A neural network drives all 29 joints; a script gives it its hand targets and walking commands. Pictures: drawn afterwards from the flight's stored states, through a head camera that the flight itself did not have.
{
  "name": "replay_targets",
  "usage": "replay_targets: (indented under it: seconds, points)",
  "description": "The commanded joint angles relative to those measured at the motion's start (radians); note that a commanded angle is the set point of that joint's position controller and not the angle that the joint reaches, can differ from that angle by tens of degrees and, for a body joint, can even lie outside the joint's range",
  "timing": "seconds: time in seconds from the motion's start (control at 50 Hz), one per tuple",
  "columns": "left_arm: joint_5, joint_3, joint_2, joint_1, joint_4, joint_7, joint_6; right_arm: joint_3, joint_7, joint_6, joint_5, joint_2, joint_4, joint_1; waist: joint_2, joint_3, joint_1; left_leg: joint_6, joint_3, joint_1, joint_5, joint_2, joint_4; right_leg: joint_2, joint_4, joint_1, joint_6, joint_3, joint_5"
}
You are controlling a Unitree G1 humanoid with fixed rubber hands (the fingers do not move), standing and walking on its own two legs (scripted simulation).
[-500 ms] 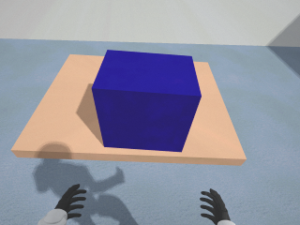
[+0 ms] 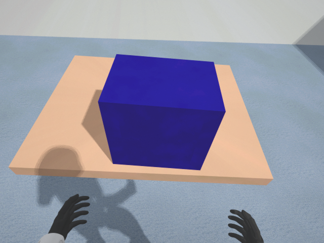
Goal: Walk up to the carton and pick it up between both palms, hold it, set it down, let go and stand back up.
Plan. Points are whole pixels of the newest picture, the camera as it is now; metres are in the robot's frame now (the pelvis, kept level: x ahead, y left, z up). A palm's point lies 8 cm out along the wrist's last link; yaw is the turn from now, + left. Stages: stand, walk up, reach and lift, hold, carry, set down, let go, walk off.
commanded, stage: reach and lift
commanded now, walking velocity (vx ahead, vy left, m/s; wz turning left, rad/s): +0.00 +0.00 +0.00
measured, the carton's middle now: (160, 115) +0.47 +0.02 +0.03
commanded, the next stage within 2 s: none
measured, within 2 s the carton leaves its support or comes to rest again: neither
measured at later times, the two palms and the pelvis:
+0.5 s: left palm (54, 207) +0.21 +0.26 -0.02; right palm (258, 212) +0.22 -0.23 -0.02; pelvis -0.01 +0.00 +0.00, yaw +1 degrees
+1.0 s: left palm (58, 172) +0.27 +0.25 +0.03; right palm (258, 179) +0.28 -0.23 +0.02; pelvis -0.02 +0.00 +0.00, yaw +1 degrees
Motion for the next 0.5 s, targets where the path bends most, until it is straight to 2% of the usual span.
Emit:
replay_targets:
  seconds: [0.0,0.02,0.06,0.12,0.14,0.16,0.18,0.2,0.22,0.24,0.26,0.28,0.34,0.36,0.38,0.4,0.42,0.44,0.48]
  points:
    - [0.008,0.058,0.138,-0.023,-0.161,0.018,-0.074,-0.044,0.008,-0.070,0.030,-0.137,-0.114,-0.027,0.082,-0.129,0.017,-0.038,-0.007,0.061,0.392,-0.064,-0.013,0.037,-0.031,0.062,-0.013,0.005,0.257]
    - [-0.001,0.055,0.142,-0.023,-0.182,0.017,-0.079,-0.041,0.007,-0.073,0.028,-0.141,-0.111,-0.022,0.065,-0.114,0.010,-0.047,-0.008,0.058,0.400,-0.067,-0.009,0.041,-0.035,0.059,-0.017,0.004,0.266]
    - [-0.020,0.045,0.140,-0.052,-0.218,0.018,-0.096,-0.039,0.009,-0.086,0.045,-0.149,-0.147,-0.057,0.081,-0.106,0.005,-0.050,-0.011,0.063,0.413,-0.068,-0.008,0.040,-0.035,0.062,-0.017,0.005,0.269]
    - [-0.045,0.033,0.152,-0.065,-0.170,0.028,-0.122,-0.045,0.017,-0.084,0.052,-0.169,-0.139,-0.104,0.047,-0.119,0.003,-0.050,-0.012,0.045,0.358,-0.067,-0.014,0.041,-0.031,0.066,-0.011,0.002,0.237]
    - [-0.062,0.029,0.163,-0.082,-0.171,0.025,-0.132,-0.033,0.016,-0.082,0.063,-0.168,-0.146,-0.101,0.032,-0.118,0.002,-0.037,-0.011,0.031,0.350,-0.066,-0.013,0.038,-0.026,0.078,-0.002,0.009,0.252]
    - [-0.069,0.026,0.166,-0.110,-0.175,0.025,-0.147,-0.049,0.016,-0.088,0.073,-0.189,-0.159,-0.138,0.053,-0.125,-0.004,-0.043,-0.014,0.023,0.330,-0.068,-0.012,0.037,-0.022,0.067,-0.004,0.006,0.231]
    - [-0.105,0.014,0.177,-0.156,-0.178,0.028,-0.163,-0.039,0.014,-0.091,0.071,-0.192,-0.180,-0.179,0.039,-0.137,-0.007,-0.040,-0.015,0.015,0.301,-0.069,-0.009,0.036,-0.022,0.053,-0.002,0.005,0.206]
    - [-0.093,0.005,0.168,-0.131,-0.154,0.034,-0.173,-0.052,0.017,-0.088,0.076,-0.200,-0.132,-0.163,0.047,-0.106,-0.012,-0.047,-0.020,0.015,0.298,-0.065,-0.005,0.036,-0.019,0.034,-0.010,0.006,0.196]
    - [-0.108,0.002,0.177,-0.166,-0.162,0.037,-0.188,-0.057,0.018,-0.092,0.085,-0.209,-0.137,-0.182,0.055,-0.133,-0.016,-0.044,-0.024,0.020,0.304,-0.064,0.000,0.037,-0.015,0.034,-0.012,0.005,0.201]
    - [-0.102,-0.007,0.153,-0.122,-0.109,0.033,-0.188,-0.048,0.020,-0.088,0.085,-0.210,-0.096,-0.158,0.053,-0.121,-0.019,-0.049,-0.028,0.021,0.321,-0.058,0.000,0.036,-0.021,0.029,-0.020,0.004,0.207]
    - [-0.111,0.010,0.174,-0.172,-0.111,0.030,-0.197,-0.049,0.022,-0.091,0.093,-0.208,-0.126,-0.209,0.046,-0.136,-0.009,-0.046,-0.029,0.013,0.308,-0.061,0.004,0.035,-0.024,0.043,-0.018,0.006,0.203]
    - [-0.121,0.005,0.176,-0.182,-0.110,0.028,-0.216,-0.043,0.022,-0.097,0.105,-0.216,-0.118,-0.218,0.044,-0.139,-0.015,-0.040,-0.027,0.007,0.311,-0.067,0.006,0.031,-0.016,0.045,-0.014,0.008,0.213]
    - [-0.138,0.018,0.200,-0.249,-0.034,0.026,-0.265,-0.032,0.019,-0.115,0.127,-0.228,-0.098,-0.299,0.038,-0.148,-0.009,-0.032,-0.026,-0.031,0.289,-0.071,0.010,0.031,-0.004,0.060,-0.011,0.015,0.221]
    - [-0.149,0.011,0.192,-0.220,0.004,0.024,-0.285,-0.017,0.020,-0.125,0.135,-0.227,-0.078,-0.282,0.013,-0.143,-0.012,-0.028,-0.029,-0.032,0.295,-0.069,0.012,0.029,0.001,0.074,-0.009,0.012,0.234]
    - [-0.173,0.009,0.215,-0.317,0.020,0.024,-0.309,-0.013,0.021,-0.133,0.132,-0.228,-0.086,-0.374,0.022,-0.176,-0.009,-0.026,-0.028,-0.043,0.247,-0.074,0.010,0.031,0.004,0.054,-0.005,0.016,0.194]
    - [-0.168,0.003,0.190,-0.273,0.091,0.024,-0.323,-0.003,0.023,-0.134,0.134,-0.223,-0.018,-0.341,0.005,-0.118,-0.014,-0.028,-0.033,-0.057,0.245,-0.070,0.008,0.027,0.010,0.056,-0.007,0.015,0.197]
    - [-0.181,0.018,0.217,-0.317,0.089,0.024,-0.347,-0.006,0.021,-0.146,0.136,-0.236,-0.040,-0.381,0.017,-0.163,-0.009,-0.023,-0.027,-0.065,0.220,-0.077,0.007,0.022,0.007,0.062,-0.001,0.022,0.186]
    - [-0.197,0.002,0.211,-0.348,0.139,0.024,-0.360,-0.001,0.022,-0.151,0.133,-0.238,-0.009,-0.427,0.007,-0.161,-0.016,-0.022,-0.033,-0.066,0.199,-0.076,0.006,0.023,0.012,0.034,-0.001,0.017,0.158]
    - [-0.189,-0.003,0.202,-0.345,0.169,0.024,-0.384,0.003,0.026,-0.162,0.147,-0.242,0.049,-0.412,0.033,-0.152,-0.019,-0.028,-0.036,-0.054,0.207,-0.071,0.013,0.019,0.010,0.034,-0.010,0.026,0.154]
